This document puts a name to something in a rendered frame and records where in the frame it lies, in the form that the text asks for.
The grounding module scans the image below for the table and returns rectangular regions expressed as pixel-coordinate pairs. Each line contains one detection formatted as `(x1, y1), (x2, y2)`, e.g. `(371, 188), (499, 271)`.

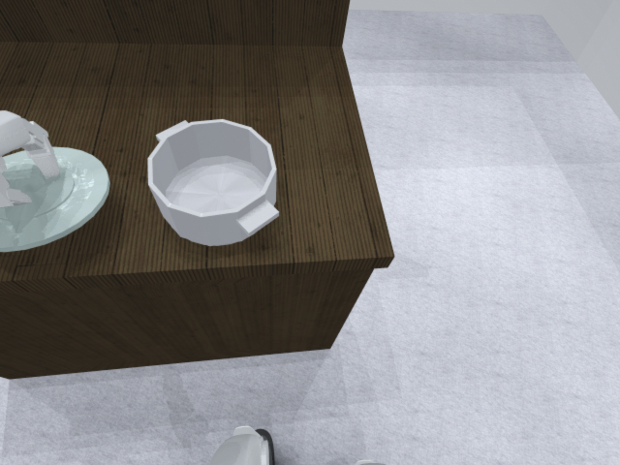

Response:
(0, 0), (395, 380)

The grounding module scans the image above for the robot left shin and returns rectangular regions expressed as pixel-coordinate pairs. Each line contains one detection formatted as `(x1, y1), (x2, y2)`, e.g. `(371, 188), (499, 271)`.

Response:
(233, 426), (261, 437)

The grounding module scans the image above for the robot left hand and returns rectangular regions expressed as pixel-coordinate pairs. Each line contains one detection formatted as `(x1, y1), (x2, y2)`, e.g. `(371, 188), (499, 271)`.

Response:
(0, 110), (59, 208)

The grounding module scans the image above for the knob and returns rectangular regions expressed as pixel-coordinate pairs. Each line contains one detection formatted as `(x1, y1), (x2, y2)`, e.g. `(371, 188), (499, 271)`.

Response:
(2, 164), (46, 195)

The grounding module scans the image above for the pot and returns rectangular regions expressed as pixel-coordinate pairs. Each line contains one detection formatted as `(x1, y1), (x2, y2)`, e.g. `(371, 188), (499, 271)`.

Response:
(147, 119), (279, 246)

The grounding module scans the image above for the robot left thigh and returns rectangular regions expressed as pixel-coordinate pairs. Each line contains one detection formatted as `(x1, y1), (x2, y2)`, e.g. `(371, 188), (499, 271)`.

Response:
(208, 434), (269, 465)

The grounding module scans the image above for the lid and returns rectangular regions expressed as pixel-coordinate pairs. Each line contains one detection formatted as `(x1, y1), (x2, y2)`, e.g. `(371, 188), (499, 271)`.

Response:
(0, 147), (110, 252)

